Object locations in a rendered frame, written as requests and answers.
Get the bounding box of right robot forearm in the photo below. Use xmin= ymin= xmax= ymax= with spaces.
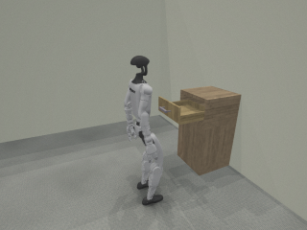
xmin=139 ymin=112 xmax=153 ymax=145

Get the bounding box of cabinet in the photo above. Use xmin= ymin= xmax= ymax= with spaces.
xmin=177 ymin=85 xmax=242 ymax=175

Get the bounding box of right robot hand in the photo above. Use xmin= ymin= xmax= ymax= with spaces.
xmin=146 ymin=143 xmax=158 ymax=163

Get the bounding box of robot right upper arm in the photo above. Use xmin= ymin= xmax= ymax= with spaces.
xmin=137 ymin=83 xmax=153 ymax=119

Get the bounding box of robot left upper arm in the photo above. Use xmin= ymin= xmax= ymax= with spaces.
xmin=124 ymin=80 xmax=133 ymax=108

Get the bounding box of left robot hand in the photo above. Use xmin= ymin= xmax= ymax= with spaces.
xmin=127 ymin=125 xmax=137 ymax=141

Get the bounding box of humanoid robot torso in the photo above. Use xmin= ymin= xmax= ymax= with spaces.
xmin=130 ymin=80 xmax=152 ymax=139

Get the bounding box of handle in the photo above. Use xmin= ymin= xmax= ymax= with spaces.
xmin=159 ymin=106 xmax=171 ymax=113

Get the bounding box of drawer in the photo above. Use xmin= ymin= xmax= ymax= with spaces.
xmin=158 ymin=96 xmax=205 ymax=125

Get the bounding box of left robot forearm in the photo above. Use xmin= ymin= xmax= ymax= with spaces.
xmin=124 ymin=105 xmax=133 ymax=127

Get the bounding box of robot head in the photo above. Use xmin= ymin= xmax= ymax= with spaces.
xmin=130 ymin=56 xmax=150 ymax=84

